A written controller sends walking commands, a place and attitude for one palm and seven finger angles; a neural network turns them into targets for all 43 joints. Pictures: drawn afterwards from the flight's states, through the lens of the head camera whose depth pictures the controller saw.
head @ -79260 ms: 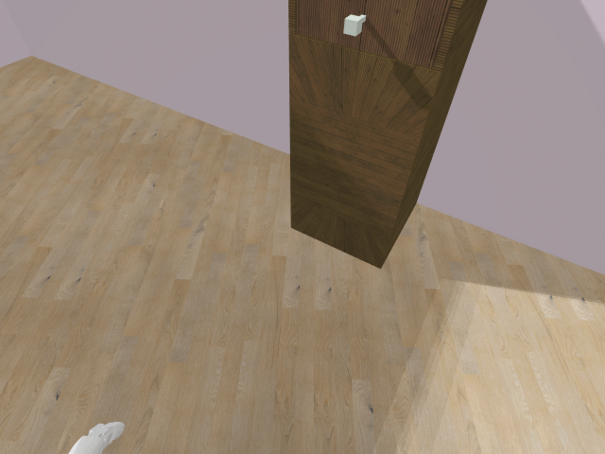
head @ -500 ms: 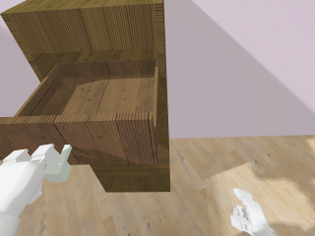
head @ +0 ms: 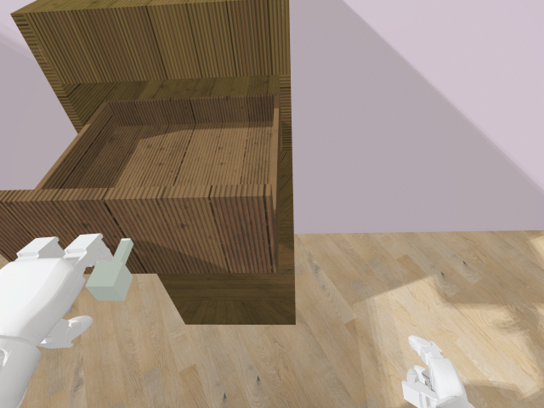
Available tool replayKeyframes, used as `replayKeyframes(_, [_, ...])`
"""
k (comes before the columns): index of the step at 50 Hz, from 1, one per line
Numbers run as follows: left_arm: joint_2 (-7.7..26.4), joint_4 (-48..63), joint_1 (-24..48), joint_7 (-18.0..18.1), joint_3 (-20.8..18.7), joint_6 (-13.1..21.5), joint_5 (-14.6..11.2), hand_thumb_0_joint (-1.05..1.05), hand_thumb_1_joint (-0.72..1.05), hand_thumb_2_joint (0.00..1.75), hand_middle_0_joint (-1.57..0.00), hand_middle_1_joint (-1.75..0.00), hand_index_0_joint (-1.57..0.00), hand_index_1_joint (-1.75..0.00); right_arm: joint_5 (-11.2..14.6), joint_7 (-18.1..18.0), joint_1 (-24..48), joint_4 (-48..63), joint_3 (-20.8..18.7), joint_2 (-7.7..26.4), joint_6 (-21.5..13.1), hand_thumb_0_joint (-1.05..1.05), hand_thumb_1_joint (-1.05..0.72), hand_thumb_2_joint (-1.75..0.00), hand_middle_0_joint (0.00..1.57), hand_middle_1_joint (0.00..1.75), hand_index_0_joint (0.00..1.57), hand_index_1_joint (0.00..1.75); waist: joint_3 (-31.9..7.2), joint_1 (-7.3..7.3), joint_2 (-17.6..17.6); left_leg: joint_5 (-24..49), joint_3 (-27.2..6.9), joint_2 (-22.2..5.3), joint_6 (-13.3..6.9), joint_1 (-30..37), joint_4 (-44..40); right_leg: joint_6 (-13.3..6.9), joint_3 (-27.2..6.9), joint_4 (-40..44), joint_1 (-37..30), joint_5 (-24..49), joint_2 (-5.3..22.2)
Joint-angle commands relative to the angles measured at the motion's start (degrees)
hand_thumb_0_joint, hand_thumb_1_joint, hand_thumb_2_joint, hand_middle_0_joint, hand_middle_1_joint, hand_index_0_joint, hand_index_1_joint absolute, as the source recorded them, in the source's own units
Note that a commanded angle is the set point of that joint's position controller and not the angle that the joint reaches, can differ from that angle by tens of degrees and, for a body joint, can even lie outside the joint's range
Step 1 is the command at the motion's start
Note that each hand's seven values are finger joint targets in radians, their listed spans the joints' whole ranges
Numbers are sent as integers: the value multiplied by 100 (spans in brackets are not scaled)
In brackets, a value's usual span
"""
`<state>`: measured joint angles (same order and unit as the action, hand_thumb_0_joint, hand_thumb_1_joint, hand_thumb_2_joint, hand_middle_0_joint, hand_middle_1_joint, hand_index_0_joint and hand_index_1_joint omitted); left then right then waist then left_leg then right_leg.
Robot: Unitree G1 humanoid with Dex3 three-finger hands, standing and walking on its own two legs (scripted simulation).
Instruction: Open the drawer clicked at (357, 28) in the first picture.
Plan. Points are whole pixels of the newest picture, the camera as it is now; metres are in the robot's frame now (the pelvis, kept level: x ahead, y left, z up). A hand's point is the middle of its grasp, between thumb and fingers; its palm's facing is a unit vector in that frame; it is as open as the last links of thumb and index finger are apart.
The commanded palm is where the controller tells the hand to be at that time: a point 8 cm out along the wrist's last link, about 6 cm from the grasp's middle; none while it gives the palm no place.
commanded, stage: open the thumb to release the handle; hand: left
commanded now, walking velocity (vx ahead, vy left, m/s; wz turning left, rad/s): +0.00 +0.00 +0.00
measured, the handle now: (116, 267) +0.23 +0.24 +0.15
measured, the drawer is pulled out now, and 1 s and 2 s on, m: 0.30 0.30 0.30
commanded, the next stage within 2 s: lift the hand off the handle in 0.14 s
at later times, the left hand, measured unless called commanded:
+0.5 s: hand (75, 304) +0.18 +0.27 +0.13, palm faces +0.11 -0.04 -0.99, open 13.8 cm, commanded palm +0.16 +0.27 +0.18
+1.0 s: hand (51, 274) +0.19 +0.28 +0.18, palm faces +0.11 -0.01 -0.99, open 13.5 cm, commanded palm +0.16 +0.28 +0.25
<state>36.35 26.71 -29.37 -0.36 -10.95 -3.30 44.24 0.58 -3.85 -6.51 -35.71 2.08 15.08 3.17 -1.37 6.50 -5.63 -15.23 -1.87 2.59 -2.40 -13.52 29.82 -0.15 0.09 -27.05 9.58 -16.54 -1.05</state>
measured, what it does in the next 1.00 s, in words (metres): stands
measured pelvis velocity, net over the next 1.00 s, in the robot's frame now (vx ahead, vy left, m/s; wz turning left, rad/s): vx -0.02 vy -0.01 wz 0.03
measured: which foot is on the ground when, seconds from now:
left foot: down 0.00-1.00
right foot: down 0.00-1.00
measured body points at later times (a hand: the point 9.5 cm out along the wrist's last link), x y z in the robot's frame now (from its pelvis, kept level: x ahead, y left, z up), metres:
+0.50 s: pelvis -0.01 +0.00 +0.00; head -0.03 -0.03 +0.45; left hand +0.17 +0.27 +0.18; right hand +0.22 -0.20 -0.09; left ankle +0.01 +0.09 -0.74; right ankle -0.02 -0.12 -0.74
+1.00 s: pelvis -0.02 -0.01 +0.00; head -0.03 -0.05 +0.45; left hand +0.18 +0.28 +0.23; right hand +0.22 -0.21 -0.08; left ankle +0.01 +0.09 -0.74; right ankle -0.02 -0.12 -0.74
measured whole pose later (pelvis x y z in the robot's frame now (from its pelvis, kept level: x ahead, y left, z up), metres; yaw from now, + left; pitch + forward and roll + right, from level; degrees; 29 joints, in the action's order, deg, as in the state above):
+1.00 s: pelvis -0.02 -0.01 +0.00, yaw +1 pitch -3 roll -1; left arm 40.3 21.4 -14.0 -7.0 -11.9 -3.6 40.7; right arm 1.9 -4.1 -4.5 -37.3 2.3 15.4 1.6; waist -0.1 7.1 -6.5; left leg -12.7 -3.5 2.3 -1.4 -11.4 27.6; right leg -1.0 1.8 -24.9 7.0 -14.6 -1.4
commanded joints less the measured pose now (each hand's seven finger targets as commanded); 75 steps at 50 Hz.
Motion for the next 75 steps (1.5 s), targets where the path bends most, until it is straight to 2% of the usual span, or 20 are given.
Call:
replayKeyframes(1, [1383, 894, 842, 486, -1383, 226, 63, 0, -43, 33, -30, -121, -30, -121, -33, -73, 1015, 951, -238, 525, -379, 0, -90, -90, 20, 30, 20, 30, -552, 90, -17, 1369, -10, -168, 154, 404, -391, -88, 278, 417, 208, 748, -51])
replayKeyframes(8, [964, 495, 1146, 351, -863, 8, -51, 0, -50, 30, -30, -120, -30, -120, 26, 2, 1064, 859, -246, 537, -373, 0, -90, -90, 20, 30, 20, 30, -431, -49, 44, 1042, -6, -143, 187, 236, -517, -65, 322, 438, 296, 489, -70])
replayKeyframes(11, [1148, 394, 1361, 215, -823, -95, 58, 0, -50, 30, -30, -120, -30, -120, 10, -64, 1098, 890, -236, 576, -350, 0, -90, -90, 20, 30, 20, 30, -562, -26, 320, 936, -15, -115, 127, 273, -561, -48, 268, 479, 175, 455, -34])
replayKeyframes(12, [-206, 967, 945, 95, 423, -119, -51, 0, -50, 30, -30, -120, -30, -120, 54, 17, 1355, 1152, -195, 461, -472, 0, -90, -90, 20, 30, 20, 30, -574, -82, 118, 1019, -21, -108, 118, 461, -493, -56, 264, 466, 253, 580, -51])
replayKeyframes(17, [1294, 1178, 1663, 388, -683, -13, 509, 0, -50, 30, -30, -120, -30, -120, -55, -35, 1245, 966, -135, 565, -452, 0, -90, -90, 20, 30, 20, 30, -704, 22, 138, 875, -39, -197, 130, 299, -545, -111, 175, 460, 109, 372, -72])
replayKeyframes(19, [892, 705, 1518, 509, -461, -11, 748, 0, -50, 30, -30, -120, -30, -120, -122, -19, 1191, 855, -126, 394, -419, 0, -90, -90, 20, 30, 20, 30, -521, 55, 112, 939, -1, -146, 123, 314, -529, -158, 237, 494, 236, 232, -36])
replayKeyframes(23, [727, 406, 2019, 297, -221, -136, 436, 0, -50, 30, -30, -120, -30, -120, 9, -16, 1159, 828, -155, 445, -409, 0, -90, -90, 20, 30, 20, 30, -465, -81, -107, 820, -5, -108, 151, 388, -622, -130, 245, 532, 232, 265, -66])
replayKeyframes(32, [1308, 731, 2275, 135, -734, -70, 233, 0, -50, 30, -30, -120, -30, -120, 33, -47, 1346, 902, -153, 466, -443, 0, -90, -90, 20, 30, 20, 30, -884, 56, -50, 1233, -32, -101, 112, 613, -612, -123, 175, 580, -152, 645, -73])
replayKeyframes(36, [1379, 561, 2430, 36, -826, -24, 92, 0, -50, 30, -30, -120, -30, -120, 28, -56, 1283, 852, -145, 458, -433, 0, -90, -90, 20, 30, 20, 30, -672, 22, 217, 1199, 1, -59, 107, 518, -624, -66, 210, 622, -90, 715, -19])
replayKeyframes(42, [1664, 539, 2616, -161, -1148, -67, -199, 0, -50, 30, -30, -120, -30, -120, 107, -60, 1357, 857, -146, 518, -503, 0, -90, -90, 20, 30, 20, 30, -693, -1, -70, 1262, 1, -54, 121, 605, -563, -63, 133, 697, -144, 853, -25])
replayKeyframes(45, [1905, 497, 2607, -241, -1356, -64, -248, 0, -50, 30, -30, -120, -30, -120, 79, -53, 1282, 870, -145, 523, -483, 0, -90, -90, 20, 30, 20, 30, -737, 61, 142, 1291, 0, -42, 115, 514, -583, -32, 177, 643, -238, 913, 22])
replayKeyframes(52, [2124, 740, 3272, -469, -1434, -10, -461, 0, -50, 30, -30, -120, -30, -120, 145, -64, 1392, 916, -128, 570, -570, 0, -90, -90, 20, 30, 20, 30, -936, 9, -234, 1270, -44, -40, 139, 646, -556, -55, 150, 681, -237, 850, -3])
replayKeyframes(56, [2027, 1009, 3496, -474, -1298, 48, -439, 0, -50, 30, -30, -120, -30, -120, 106, -18, 1358, 939, -124, 513, -601, 0, -90, -90, 20, 30, 20, 30, -997, 17, -112, 1361, -72, -31, 143, 660, -601, -35, 229, 643, -186, 882, 16])
replayKeyframes(62, [2058, 461, 3778, -671, -1294, -423, -512, 0, -50, 30, -30, -120, -30, -120, 232, 61, 1561, 894, -80, 564, -584, 0, -90, -90, 20, 30, 20, 30, -674, 57, -136, 1118, -118, -105, 213, 376, -745, -82, 181, 663, -157, 732, -9])
replayKeyframes(65, [2034, 507, 4257, -831, -1033, -602, -413, 0, -50, 30, -30, -120, -30, -120, 211, 111, 1575, 915, -60, 561, -502, 0, -90, -90, 20, 30, 20, 30, -913, 77, 10, 1135, -105, -82, 198, 384, -820, -60, 213, 595, -237, 706, 21])
replayKeyframes(67, [1927, 526, 4312, -975, -903, -768, -461, 0, -50, 30, -30, -120, -30, -120, 285, 125, 1719, 974, -31, 544, -531, 0, -90, -90, 20, 30, 20, 30, -996, 70, -252, 1159, -140, -105, 214, 437, -798, -96, 170, 578, -241, 735, -13])
replayKeyframes(70, [2153, 339, 4213, -1234, -1006, -917, -411, 0, -50, 30, -30, -120, -30, -120, 244, 168, 1664, 968, -3, 561, -426, 0, -90, -90, 20, 30, 20, 30, -987, 131, 309, 1095, -89, -109, 182, 253, -841, -46, 186, 533, -302, 724, 39])
replayKeyframes(72, [2118, 388, 4399, -1359, -963, -983, -459, 0, -50, 30, -30, -120, -30, -120, 298, 169, 1774, 1016, 30, 561, -436, 0, -90, -90, 20, 30, 20, 30, -899, 83, 112, 1053, -106, -137, 177, 243, -809, -68, 143, 562, -200, 709, 17])
replayKeyframes(74, [2193, 81, 4646, -1501, -932, -1011, -406, 0, -50, 30, -30, -120, -30, -120, 262, 182, 1695, 982, 59, 541, -409, 0, -90, -90, 20, 30, 20, 30, -811, 80, 341, 888, -84, -130, 173, 116, -859, -41, 186, 546, -126, 486, 50])
replayKeyframes(75, [2478, 229, 4720, -1530, -1179, -976, -417, 0, -50, 30, -30, -120, -30, -120, 263, 187, 1688, 992, 42, 580, -400, 0, -90, -90, 20, 30, 20, 30, -981, 127, 333, 923, -97, -129, 165, 148, -836, -36, 160, 532, -199, 528, 47])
